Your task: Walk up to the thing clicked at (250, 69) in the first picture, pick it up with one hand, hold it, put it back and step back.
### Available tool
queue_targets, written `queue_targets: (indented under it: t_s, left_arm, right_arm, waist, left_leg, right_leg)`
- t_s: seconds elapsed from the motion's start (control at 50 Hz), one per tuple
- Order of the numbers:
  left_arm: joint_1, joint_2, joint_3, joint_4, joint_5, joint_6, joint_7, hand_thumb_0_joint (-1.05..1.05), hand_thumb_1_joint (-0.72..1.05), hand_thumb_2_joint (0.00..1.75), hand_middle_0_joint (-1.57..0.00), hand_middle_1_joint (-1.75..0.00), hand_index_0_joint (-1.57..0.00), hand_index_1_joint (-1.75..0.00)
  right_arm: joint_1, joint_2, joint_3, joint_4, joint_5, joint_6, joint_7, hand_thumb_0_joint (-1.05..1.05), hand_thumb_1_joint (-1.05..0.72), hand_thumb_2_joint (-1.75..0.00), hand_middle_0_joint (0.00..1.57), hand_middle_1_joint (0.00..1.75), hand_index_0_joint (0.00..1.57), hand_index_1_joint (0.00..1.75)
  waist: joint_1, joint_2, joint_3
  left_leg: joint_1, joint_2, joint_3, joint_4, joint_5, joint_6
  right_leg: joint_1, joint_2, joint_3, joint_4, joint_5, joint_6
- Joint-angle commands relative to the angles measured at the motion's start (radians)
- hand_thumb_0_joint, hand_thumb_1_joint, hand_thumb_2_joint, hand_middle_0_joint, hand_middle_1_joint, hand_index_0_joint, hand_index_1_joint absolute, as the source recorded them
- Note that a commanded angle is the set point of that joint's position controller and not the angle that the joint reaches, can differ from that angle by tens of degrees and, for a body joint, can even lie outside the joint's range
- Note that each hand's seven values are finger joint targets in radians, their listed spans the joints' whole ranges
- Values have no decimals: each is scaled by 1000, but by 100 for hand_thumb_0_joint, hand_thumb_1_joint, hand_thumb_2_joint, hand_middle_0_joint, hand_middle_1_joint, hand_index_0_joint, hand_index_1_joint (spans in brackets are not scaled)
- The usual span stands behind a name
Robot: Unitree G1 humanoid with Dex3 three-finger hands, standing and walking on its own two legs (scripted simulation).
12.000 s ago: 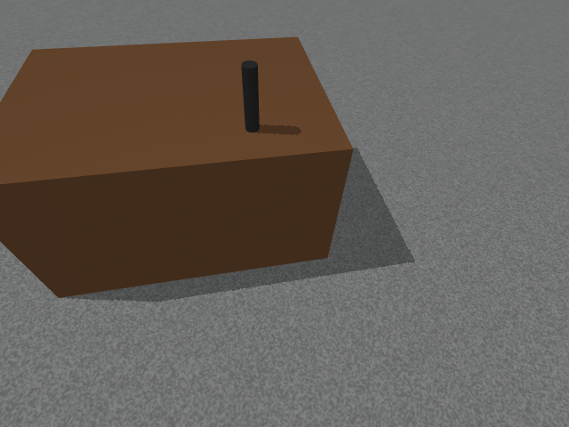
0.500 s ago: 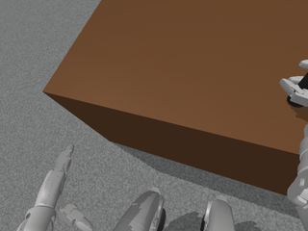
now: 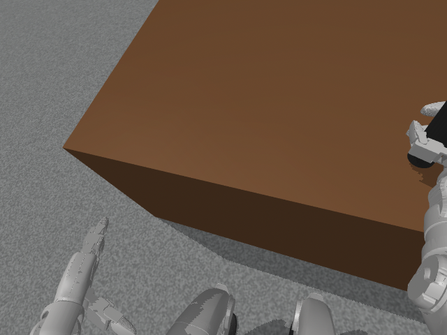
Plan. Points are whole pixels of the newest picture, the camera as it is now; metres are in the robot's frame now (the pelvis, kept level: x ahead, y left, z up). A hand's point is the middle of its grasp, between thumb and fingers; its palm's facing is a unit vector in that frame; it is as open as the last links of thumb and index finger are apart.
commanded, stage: settle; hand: right
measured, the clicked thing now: out of the picture +0.50 -0.27 +0.05
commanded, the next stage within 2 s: lift in 0.40 s
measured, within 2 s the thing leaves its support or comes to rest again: neither
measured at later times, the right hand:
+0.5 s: hand (437, 127) +0.48 -0.25 +0.04, palm faces +0.30 +0.95 -0.01, open 5.6 cm
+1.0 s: hand (445, 119) +0.46 -0.23 +0.10, palm faces +0.29 +0.96 -0.01, open 5.6 cm
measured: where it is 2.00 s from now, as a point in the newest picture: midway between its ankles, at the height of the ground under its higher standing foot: outside the picture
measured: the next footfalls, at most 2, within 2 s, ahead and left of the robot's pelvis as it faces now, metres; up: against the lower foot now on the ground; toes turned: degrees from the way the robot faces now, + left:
none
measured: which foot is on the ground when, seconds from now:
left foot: down 0.00-1.00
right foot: down 0.00-1.00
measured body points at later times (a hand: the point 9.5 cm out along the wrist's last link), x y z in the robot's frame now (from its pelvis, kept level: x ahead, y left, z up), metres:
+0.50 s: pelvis +0.00 +0.00 +0.02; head +0.11 -0.06 +0.45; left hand +0.16 +0.27 +0.02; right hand +0.46 -0.30 +0.05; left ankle +0.00 +0.14 -0.64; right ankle +0.04 -0.11 -0.64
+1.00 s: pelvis +0.01 +0.00 +0.04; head +0.09 -0.03 +0.48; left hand +0.16 +0.27 +0.02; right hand +0.44 -0.28 +0.10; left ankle +0.00 +0.14 -0.64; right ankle +0.04 -0.11 -0.64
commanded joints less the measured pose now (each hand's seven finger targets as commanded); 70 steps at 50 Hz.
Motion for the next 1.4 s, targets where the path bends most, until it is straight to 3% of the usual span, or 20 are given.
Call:
queue_targets:
  t_s: [0.0,0.04,0.08,0.14,0.2,0.26,0.3,0.38,0.42,0.48,0.54,0.6,0.66,0.72,0.78,0.84,0.88,0.94,1.3,1.38]
  left_arm:
    - [28,175,123,-145,2,-52,20,0,-55,6,-6,-6,-5,-6]
    - [50,156,97,-109,-5,-51,18,0,-56,6,-6,-6,-5,-6]
    - [-18,203,135,-172,-3,-56,27,0,-55,6,-6,-6,-5,-6]
    - [49,156,110,-94,-7,-56,19,0,-55,6,-6,-6,-5,-6]
    - [-15,217,143,-171,-7,-65,31,0,-56,6,-6,-6,-5,-6]
    - [40,138,93,-91,-14,-64,22,0,-55,6,-5,-6,-5,-6]
    - [-28,195,124,-181,-15,-74,35,0,-56,6,-6,-5,-5,-6]
    - [43,140,87,-102,-17,-72,27,0,-55,5,-5,-6,-5,-6]
    - [2,178,108,-131,-10,-76,35,0,-56,6,-5,-5,-5,-6]
    - [31,161,98,-104,-14,-77,32,0,-55,6,-5,-5,-5,-6]
    - [-29,207,137,-150,-15,-85,40,0,-55,6,-5,-6,-5,-6]
    - [35,161,106,-77,-13,-79,34,0,-56,6,-5,-6,-5,-6]
    - [-16,189,120,-132,-18,-86,42,0,-55,6,-5,-6,-5,-6]
    - [59,141,89,-31,-22,-80,36,0,-56,6,-5,-6,-5,-6]
    - [-23,189,133,-102,-23,-91,47,0,-55,6,-5,-6,-5,-6]
    - [76,131,95,24,-32,-81,40,0,-56,6,-5,-6,-5,-6]
    - [-38,171,118,-68,-36,-91,49,0,-56,6,-5,-5,-4,-6]
    - [28,143,123,21,-45,-84,51,0,-56,6,-5,-5,-5,-6]
    - [-54,143,124,120,-86,-104,111,0,-55,5,-4,-5,-4,-5]
    - [-48,91,88,180,-87,-113,120,0,-55,5,-4,-5,-4,-5]
  right_arm:
    - [-527,-244,36,-304,23,-120,2,0,-61,-120,129,130,129,130]
    - [-460,-240,26,-221,28,-110,6,0,-63,-121,132,132,132,132]
    - [-534,-374,-40,-323,18,-124,-6,0,-63,-122,132,132,132,132]
    - [-466,-202,43,-213,40,-99,18,0,-65,-125,132,134,132,134]
    - [-555,-336,-16,-321,28,-109,-2,0,-67,-125,133,135,133,135]
    - [-455,-189,46,-169,39,-91,16,0,-69,-127,135,137,135,137]
    - [-576,-333,-12,-331,30,-112,2,0,-69,-125,133,135,133,135]
    - [-478,-204,39,-206,48,-94,20,0,-72,-128,134,137,134,137]
    - [-589,-361,-20,-340,31,-111,0,0,-72,-130,135,139,135,139]
    - [-522,-229,39,-240,42,-88,4,0,-74,-132,134,140,134,140]
    - [-547,-325,-14,-316,34,-99,-11,0,-64,-129,137,139,137,139]
    - [-484,-191,59,-267,44,-85,8,0,-64,-128,137,139,137,139]
    - [-575,-287,20,-413,47,-95,-1,0,-68,-127,137,138,137,138]
    - [-433,-142,82,-291,63,-61,6,0,-68,-129,139,140,138,140]
    - [-520,-248,31,-474,62,-75,-12,0,-70,-128,139,140,139,140]
    - [-389,-76,123,-392,79,-40,-7,0,-71,-127,138,138,138,138]
    - [-439,-166,71,-536,80,-47,-21,0,-71,-127,139,139,138,139]
    - [-345,-38,143,-522,96,-12,-26,0,-68,-128,139,139,138,139]
    - [-118,53,196,-830,150,133,-55,0,-66,-128,141,141,141,141]
    - [-123,122,259,-951,163,155,-56,0,-63,-130,141,143,141,143]
  waist:
    - [5,-349,-558]
    - [-12,-314,-481]
    - [-35,-337,-578]
    - [-10,-308,-510]
    - [-24,-297,-602]
    - [-6,-242,-441]
    - [-34,-288,-562]
    - [-16,-250,-468]
    - [-52,-312,-579]
    - [-29,-251,-487]
    - [-54,-281,-571]
    - [-47,-263,-504]
    - [-72,-290,-603]
    - [-70,-241,-448]
    - [-96,-251,-597]
    - [-98,-248,-428]
    - [-124,-226,-551]
    - [-123,-215,-454]
    - [-195,-52,-303]
    - [-206,-74,-271]
  left_leg:
    - [74,-22,14,-130,371,38]
    - [57,-24,21,-144,329,40]
    - [103,-21,18,-142,345,40]
    - [71,-22,21,-148,364,36]
    - [138,-19,14,-160,384,35]
    - [106,-18,11,-180,348,32]
    - [144,-15,8,-177,328,39]
    - [127,-16,10,-191,337,34]
    - [159,-13,-2,-186,357,35]
    - [162,-15,0,-205,340,33]
    - [182,-13,1,-200,347,36]
    - [167,-17,10,-212,350,36]
    - [233,-13,0,-219,387,34]
    - [218,-13,1,-246,367,32]
    - [301,-8,-10,-255,429,24]
    - [249,-10,-1,-273,387,32]
    - [333,-7,-3,-283,442,26]
    - [328,-8,-2,-304,440,27]
    - [560,30,-23,-457,461,11]
    - [586,41,-32,-479,471,10]
  right_leg:
    - [663,27,19,-140,453,3]
    - [632,31,25,-169,419,7]
    - [682,28,29,-174,447,11]
    - [674,27,27,-166,484,4]
    - [699,29,24,-175,474,2]
    - [599,36,18,-190,383,-4]
    - [666,35,20,-211,374,5]
    - [637,40,16,-212,373,0]
    - [697,40,8,-206,410,2]
    - [647,43,7,-222,358,-2]
    - [698,41,9,-230,384,4]
    - [700,41,10,-240,411,5]
    - [749,43,3,-244,437,4]
    - [693,49,-7,-272,389,3]
    - [779,49,-12,-270,453,0]
    - [768,50,-12,-315,447,7]
    - [831,48,-12,-317,502,6]
    - [837,50,-16,-345,520,6]
    - [894,68,-58,-514,418,-5]
    - [914,75,-72,-534,418,-3]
